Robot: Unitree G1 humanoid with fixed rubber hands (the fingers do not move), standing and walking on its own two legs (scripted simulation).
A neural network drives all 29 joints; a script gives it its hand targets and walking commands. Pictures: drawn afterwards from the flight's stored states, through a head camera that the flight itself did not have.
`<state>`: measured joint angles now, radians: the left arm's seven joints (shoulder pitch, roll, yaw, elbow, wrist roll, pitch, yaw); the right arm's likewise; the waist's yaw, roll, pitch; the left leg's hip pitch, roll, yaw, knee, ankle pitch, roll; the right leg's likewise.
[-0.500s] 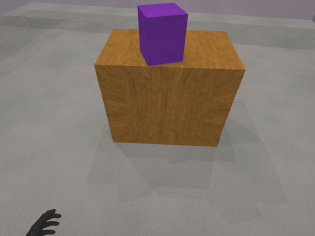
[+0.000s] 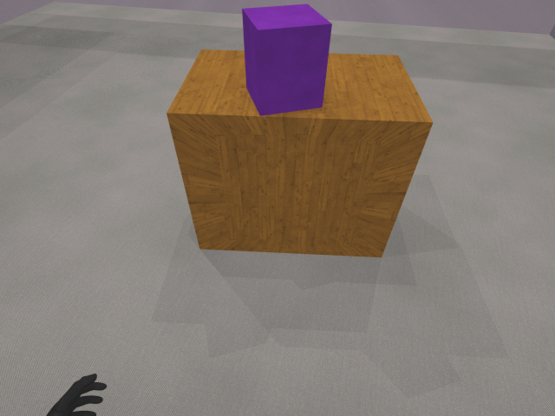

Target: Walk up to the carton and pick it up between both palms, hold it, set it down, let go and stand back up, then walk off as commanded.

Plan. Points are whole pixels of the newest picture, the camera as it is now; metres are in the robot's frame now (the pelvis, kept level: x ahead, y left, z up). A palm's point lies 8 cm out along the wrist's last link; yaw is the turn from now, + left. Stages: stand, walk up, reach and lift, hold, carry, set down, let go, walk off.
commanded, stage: stand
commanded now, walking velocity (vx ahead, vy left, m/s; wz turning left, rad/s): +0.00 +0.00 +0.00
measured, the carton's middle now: (283, 60) +1.13 +0.00 +0.05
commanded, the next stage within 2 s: none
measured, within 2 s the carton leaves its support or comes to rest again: neither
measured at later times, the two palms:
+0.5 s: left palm out of the picture +0.14 +0.31 -0.07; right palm out of the picture +0.07 -0.33 -0.09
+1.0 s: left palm out of the picture +0.14 +0.31 -0.07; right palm out of the picture +0.07 -0.33 -0.09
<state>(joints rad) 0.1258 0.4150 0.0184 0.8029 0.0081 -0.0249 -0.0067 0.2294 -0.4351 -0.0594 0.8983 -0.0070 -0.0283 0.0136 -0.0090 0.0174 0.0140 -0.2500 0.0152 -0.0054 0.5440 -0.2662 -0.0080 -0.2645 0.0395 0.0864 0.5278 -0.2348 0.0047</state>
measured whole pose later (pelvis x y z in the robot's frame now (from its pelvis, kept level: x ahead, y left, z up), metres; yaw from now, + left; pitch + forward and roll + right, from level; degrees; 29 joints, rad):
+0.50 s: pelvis +0.00 +0.00 +0.00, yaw +0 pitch -2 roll +0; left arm 0.12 0.41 0.02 0.82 0.01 -0.02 -0.01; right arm 0.23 -0.44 -0.06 0.92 -0.01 -0.03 0.01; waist -0.01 0.01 0.00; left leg -0.25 0.01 -0.01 0.54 -0.26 -0.01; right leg -0.26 0.04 0.09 0.51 -0.22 0.00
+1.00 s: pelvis +0.00 +0.00 +0.00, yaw +0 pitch -2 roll +0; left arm 0.12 0.41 0.02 0.83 0.01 -0.02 -0.01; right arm 0.23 -0.44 -0.06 0.93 -0.01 -0.03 0.01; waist -0.01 0.01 0.00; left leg -0.24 0.01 -0.01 0.52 -0.25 -0.01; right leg -0.25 0.04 0.09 0.50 -0.22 0.00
